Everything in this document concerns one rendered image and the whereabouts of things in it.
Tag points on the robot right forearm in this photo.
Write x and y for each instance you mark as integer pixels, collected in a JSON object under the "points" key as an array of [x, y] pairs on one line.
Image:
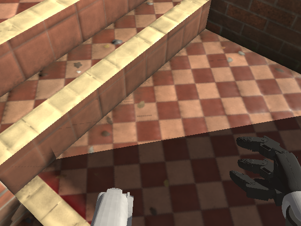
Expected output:
{"points": [[291, 208]]}

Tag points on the robot right hand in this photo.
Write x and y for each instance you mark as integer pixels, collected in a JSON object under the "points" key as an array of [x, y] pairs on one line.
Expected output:
{"points": [[279, 178]]}

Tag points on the robot left thigh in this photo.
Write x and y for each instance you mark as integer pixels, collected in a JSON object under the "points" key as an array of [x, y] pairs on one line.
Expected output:
{"points": [[113, 208]]}

